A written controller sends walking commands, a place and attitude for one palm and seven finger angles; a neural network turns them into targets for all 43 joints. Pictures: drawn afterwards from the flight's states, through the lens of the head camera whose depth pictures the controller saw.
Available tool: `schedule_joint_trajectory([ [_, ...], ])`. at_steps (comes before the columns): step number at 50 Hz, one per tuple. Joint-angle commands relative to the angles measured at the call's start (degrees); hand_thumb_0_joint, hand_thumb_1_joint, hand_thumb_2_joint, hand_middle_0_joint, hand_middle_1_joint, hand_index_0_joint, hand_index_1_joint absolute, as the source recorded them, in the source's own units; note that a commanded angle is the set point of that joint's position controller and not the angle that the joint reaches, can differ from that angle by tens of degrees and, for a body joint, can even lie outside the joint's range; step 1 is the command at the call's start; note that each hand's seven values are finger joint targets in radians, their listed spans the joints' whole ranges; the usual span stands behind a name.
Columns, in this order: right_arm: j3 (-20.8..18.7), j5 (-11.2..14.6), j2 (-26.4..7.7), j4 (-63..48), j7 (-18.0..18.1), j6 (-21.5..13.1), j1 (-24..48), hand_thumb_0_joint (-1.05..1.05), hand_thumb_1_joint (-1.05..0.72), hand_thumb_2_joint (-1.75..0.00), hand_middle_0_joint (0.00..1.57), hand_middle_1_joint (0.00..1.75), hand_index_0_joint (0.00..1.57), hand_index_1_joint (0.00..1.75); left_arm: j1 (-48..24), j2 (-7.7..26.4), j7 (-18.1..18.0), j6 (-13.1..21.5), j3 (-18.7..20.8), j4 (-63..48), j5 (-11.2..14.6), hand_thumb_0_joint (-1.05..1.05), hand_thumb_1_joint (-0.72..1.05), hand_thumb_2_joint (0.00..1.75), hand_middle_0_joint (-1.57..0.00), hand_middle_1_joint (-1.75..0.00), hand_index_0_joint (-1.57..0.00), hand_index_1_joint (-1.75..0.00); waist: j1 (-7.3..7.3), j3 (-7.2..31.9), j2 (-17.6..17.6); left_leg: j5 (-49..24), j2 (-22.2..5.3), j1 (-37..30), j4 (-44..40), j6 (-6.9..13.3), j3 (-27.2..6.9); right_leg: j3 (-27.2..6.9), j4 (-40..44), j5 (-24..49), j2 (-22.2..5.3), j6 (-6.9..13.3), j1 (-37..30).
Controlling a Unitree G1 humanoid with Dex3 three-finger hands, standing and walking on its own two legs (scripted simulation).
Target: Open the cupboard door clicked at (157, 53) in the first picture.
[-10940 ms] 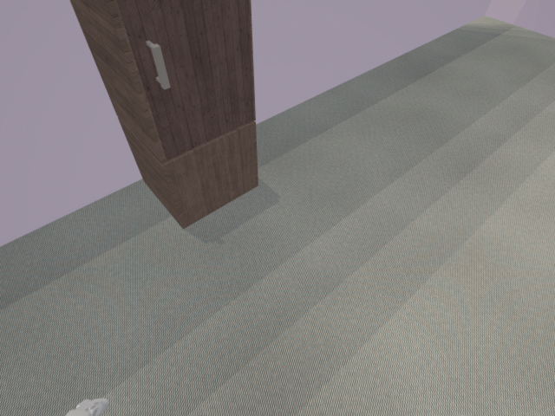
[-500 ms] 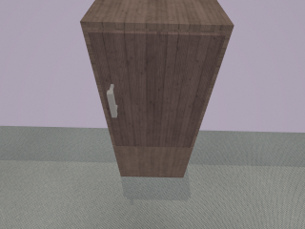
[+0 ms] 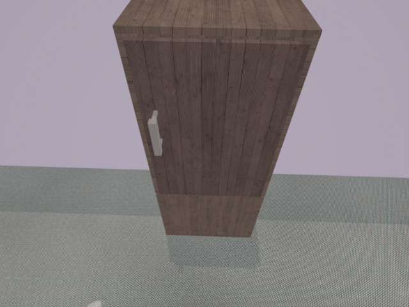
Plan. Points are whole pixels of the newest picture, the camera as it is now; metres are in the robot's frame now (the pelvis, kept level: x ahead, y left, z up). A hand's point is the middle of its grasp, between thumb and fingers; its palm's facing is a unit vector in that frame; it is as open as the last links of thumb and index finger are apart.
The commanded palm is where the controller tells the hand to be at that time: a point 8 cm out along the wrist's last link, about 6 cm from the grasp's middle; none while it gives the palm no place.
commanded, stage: raise the hand with hooked fingers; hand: left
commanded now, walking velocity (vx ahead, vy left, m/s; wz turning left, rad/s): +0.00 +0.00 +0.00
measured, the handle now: (156, 133) +0.54 +0.17 +0.01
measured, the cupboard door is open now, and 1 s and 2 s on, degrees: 0 0 0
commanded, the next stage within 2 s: move the hooked fingers beside the handle in 2.00 s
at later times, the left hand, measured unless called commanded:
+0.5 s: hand (107, 284) +0.17 +0.20 -0.04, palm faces +0.09 -0.99 -0.09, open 9.7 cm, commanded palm +0.15 +0.25 -0.03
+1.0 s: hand (90, 253) +0.22 +0.24 -0.02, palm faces +0.02 -1.00 -0.07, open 12.7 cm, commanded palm +0.20 +0.30 -0.01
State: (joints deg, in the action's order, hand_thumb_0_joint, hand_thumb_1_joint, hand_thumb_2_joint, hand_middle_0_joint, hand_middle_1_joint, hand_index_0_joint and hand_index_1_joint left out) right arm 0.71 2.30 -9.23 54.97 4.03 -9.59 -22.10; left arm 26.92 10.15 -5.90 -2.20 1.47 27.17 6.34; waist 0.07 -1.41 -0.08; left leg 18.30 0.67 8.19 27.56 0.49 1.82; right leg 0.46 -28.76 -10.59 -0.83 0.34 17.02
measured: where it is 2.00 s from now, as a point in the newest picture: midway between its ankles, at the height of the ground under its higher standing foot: outside the picture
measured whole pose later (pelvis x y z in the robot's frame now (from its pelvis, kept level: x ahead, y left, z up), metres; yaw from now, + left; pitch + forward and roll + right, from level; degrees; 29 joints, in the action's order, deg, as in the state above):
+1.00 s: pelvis -0.01 +0.00 -0.07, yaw +3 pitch +13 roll -2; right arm -0.5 2.4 -16.8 29.5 3.9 -12.9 -15.6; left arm 15.9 18.6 22.8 19.7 17.4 5.7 19.3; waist 0.8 6.2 -0.6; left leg 32.7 0.5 42.5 61.7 0.8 -2.0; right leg 4.0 -57.3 -22.7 -1.5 0.2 48.1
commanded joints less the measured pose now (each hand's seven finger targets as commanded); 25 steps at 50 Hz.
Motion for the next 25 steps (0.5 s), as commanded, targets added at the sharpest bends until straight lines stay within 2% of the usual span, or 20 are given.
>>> schedule_joint_trajectory([
  [1,-2.92,-0.21,-12.34,-17.32,0.71,-11.73,10.32,0.0,-0.9,-0.9,0.2,0.3,0.2,0.3,-12.28,0.41,0.58,13.04,-0.21,-25.25,4.18,0.0,0.76,0.84,-0.21,-0.39,-0.21,-0.39,4.31,-2.59,10.12,5.49,-0.48,16.99,0.1,0.31,-4.67,4.08,0.24,-14.9,0.04,-0.43,8.02],
  [2,-3.43,-1.2,-12.25,-18.83,-0.02,-12.38,10.55,0.0,-0.9,-0.9,0.2,0.3,0.2,0.3,-9.28,-1.6,2.48,16.86,-0.18,-21.11,4.13,0.0,0.74,0.83,-0.21,-0.4,-0.21,-0.4,3.46,-2.63,12.21,7.02,-0.09,20.8,3.79,0.03,-4.5,4.56,-2.53,-17.82,-0.03,-0.43,12.02],
  [3,-3.96,-1.33,-11.87,-21.18,-1.25,-13.03,10.74,0.0,-0.9,-0.9,0.2,0.3,0.2,0.3,-3.4,-1.94,5.18,20.84,0.98,-18.01,4.44,0.0,0.71,0.82,-0.21,-0.42,-0.21,-0.42,0.78,-0.1,8.67,6.43,0.76,23.0,6.96,-0.75,-3.49,4.41,-6.15,-18.16,-0.32,0.22,12.9],
  [4,-4.36,-1.9,-11.4,-23.2,-2.33,-13.36,11.03,0.0,-0.9,-0.9,0.2,0.3,0.2,0.3,0.56,-2.71,8.19,25.41,1.47,-18.31,5.01,0.0,0.69,0.81,-0.22,-0.43,-0.22,-0.43,-0.86,5.03,9.84,5.31,1.0,25.3,10.33,-1.24,-2.49,4.37,-9.89,-18.55,-0.28,0.51,13.64],
  [5,-4.94,-2.2,-11.32,-25.16,-3.33,-13.29,12.07,0.0,-0.9,-0.9,0.2,0.3,0.2,0.3,5.57,-2.79,11.5,29.8,2.69,-17.1,5.95,0.0,0.67,0.8,-0.22,-0.45,-0.22,-0.45,-2.28,6.89,11.13,4.24,1.11,28.61,13.68,-1.59,-1.71,3.94,-13.01,-17.84,-0.16,0.86,14.38],
  [7,-5.86,-2.51,-12.04,-28.54,-5.21,-12.0,14.27,0.0,-0.9,-0.9,0.2,0.3,0.2,0.3,7.89,-0.17,18.67,38.41,5.58,-17.58,7.35,0.0,0.62,0.78,-0.22,-0.48,-0.22,-0.48,-2.56,8.15,10.0,4.33,2.03,34.68,19.82,-2.15,-0.63,2.45,-17.66,-16.25,-0.34,1.56,16.08],
  [8,-6.58,-2.45,-12.74,-30.23,-6.03,-10.98,14.01,0.0,-0.9,-0.9,0.2,0.3,0.2,0.3,9.38,3.23,22.18,40.84,8.47,-15.55,6.99,0.0,0.6,0.77,-0.22,-0.5,-0.22,-0.5,-3.18,7.81,5.19,3.5,2.37,35.76,22.47,-2.16,-0.29,0.83,-20.0,-14.45,-0.61,2.56,16.64],
  [10,-6.57,-1.34,-12.5,-34.27,-5.74,-8.91,15.51,0.0,-0.9,-0.9,0.2,0.3,0.2,0.3,9.1,5.39,24.53,38.97,10.54,-19.46,7.52,0.0,0.55,0.75,-0.22,-0.53,-0.22,-0.53,-4.47,12.31,6.97,2.88,2.82,40.21,24.53,-0.81,0.57,-0.25,-22.69,-11.77,-0.77,2.07,16.36],
  [11,-6.29,-1.04,-12.53,-36.44,-5.19,-7.78,16.12,0.0,-0.9,-0.9,0.2,0.3,0.2,0.3,6.83,5.53,24.69,36.67,10.26,-23.75,8.39,0.0,0.53,0.74,-0.23,-0.54,-0.23,-0.54,-4.45,14.31,4.79,3.1,3.16,41.04,25.12,-0.52,0.98,-1.19,-23.05,-11.72,-0.91,1.76,15.98],
  [12,-6.06,-0.51,-11.94,-37.59,-4.52,-6.84,16.5,0.0,-0.9,-0.9,0.2,0.3,0.2,0.3,4.24,5.53,24.24,34.59,10.54,-26.4,9.28,0.0,0.5,0.73,-0.23,-0.55,-0.23,-0.55,-4.05,14.81,5.52,5.39,3.2,41.56,25.67,-0.29,0.93,-2.76,-21.73,-15.29,-1.01,1.35,16.29],
  [13,-5.84,-0.71,-12.43,-39.37,-3.96,-6.18,16.52,0.0,-0.9,-0.9,0.2,0.3,0.2,0.3,-0.3,7.55,23.56,33.87,11.46,-33.63,10.06,0.0,0.48,0.72,-0.23,-0.57,-0.23,-0.57,-3.97,16.06,0.93,4.01,3.27,41.05,26.91,-0.15,0.1,-3.71,-23.07,-14.68,-0.66,1.83,16.99],
  [14,-5.94,-0.88,-11.76,-39.53,-3.58,-5.78,14.95,0.0,-0.9,-0.9,0.2,0.3,0.2,0.3,-1.82,9.16,22.07,33.33,12.87,-38.45,9.51,0.0,0.46,0.71,-0.23,-0.58,-0.23,-0.58,-3.66,19.49,-3.62,0.64,2.39,39.03,27.45,-0.05,-0.26,-2.95,-24.63,-10.11,-0.51,1.93,16.81],
  [15,-5.91,-1.12,-10.67,-38.93,-3.33,-5.21,12.61,0.0,-0.9,-0.9,0.2,0.3,0.2,0.3,0.07,8.48,20.5,33.0,13.61,-40.51,9.34,0.0,0.43,0.7,-0.23,-0.6,-0.23,-0.6,-3.28,21.34,-4.53,-3.88,1.77,37.27,27.93,-0.1,-0.97,-1.44,-26.39,-3.24,0.0,1.99,15.78],
  [16,-5.91,-1.29,-10.59,-38.64,-3.12,-4.79,11.83,0.0,-0.9,-0.9,0.2,0.3,0.2,0.3,-1.31,8.23,19.38,33.59,13.14,-45.03,8.78,0.0,0.41,0.69,-0.24,-0.62,-0.24,-0.62,-2.06,23.95,-4.12,-8.27,1.22,35.56,29.34,-0.02,-1.59,-0.61,-28.04,3.23,0.32,1.82,15.68],
  [17,-5.77,-1.53,-10.41,-38.08,-2.96,-4.51,11.15,0.0,-0.9,-0.9,0.2,0.3,0.2,0.3,-3.44,8.29,18.85,34.42,12.62,-47.64,8.25,0.0,0.39,0.68,-0.24,-0.63,-0.24,-0.63,-0.94,24.61,-4.57,-10.0,0.76,35.08,30.47,0.03,-1.98,-0.47,-28.64,5.78,0.34,1.63,16.31],
  [18,-5.12,-2.19,-10.99,-37.26,-2.62,-4.37,10.38,0.0,-0.9,-0.9,0.2,0.3,0.2,0.3,-8.2,8.91,19.47,35.43,11.35,-50.5,8.43,0.0,0.36,0.67,-0.24,-0.64,-0.24,-0.64,1.23,23.52,-2.82,-10.72,0.34,35.61,32.06,0.18,-3.09,-0.26,-30.0,6.83,1.04,1.72,18.39],
  [19,-5.16,-2.14,-10.9,-36.33,-2.45,-4.54,10.48,0.0,-0.9,-0.9,0.2,0.3,0.2,0.3,-7.42,8.16,20.19,36.08,10.56,-50.07,8.01,0.0,0.34,0.66,-0.24,-0.66,-0.24,-0.66,1.37,23.48,-4.45,-10.51,-0.02,35.39,32.62,0.3,-3.15,-0.02,-29.72,5.64,0.85,1.53,20.22],
  [22,-4.54,-1.85,-11.54,-34.31,-1.9,-5.84,10.52,0.0,-0.9,-0.9,0.2,0.3,0.2,0.3,-7.72,8.05,23.96,35.62,9.4,-46.22,9.43,0.0,0.27,0.63,-0.25,-0.7,-0.25,-0.7,3.33,22.25,-4.09,-6.43,-0.14,37.55,33.72,0.45,-3.56,0.63,-28.53,0.73,0.79,0.87,21.9],
  [23,-4.23,-1.69,-12.04,-33.86,-1.53,-5.84,10.71,0.0,-0.9,-0.9,0.2,0.3,0.2,0.3,-7.76,8.61,26.18,33.95,9.74,-42.99,10.35,0.0,0.25,0.62,-0.25,-0.72,-0.25,-0.72,3.34,21.08,-3.93,-6.79,-0.12,38.42,34.25,0.5,-3.82,0.59,-28.87,0.84,1.24,1.34,21.83],
  [25,-4.63,-0.79,-12.01,-33.9,-1.23,-6.03,10.91,0.0,-0.9,-0.9,0.2,0.3,0.2,0.3,-4.15,10.47,28.33,30.23,12.89,-40.2,11.07,0.0,0.2,0.6,-0.25,-0.75,-0.25,-0.75,1.98,25.1,-1.57,-5.7,0.11,39.35,33.19,0.47,-3.48,0.24,-27.38,-0.39,0.57,0.57,18.25],
])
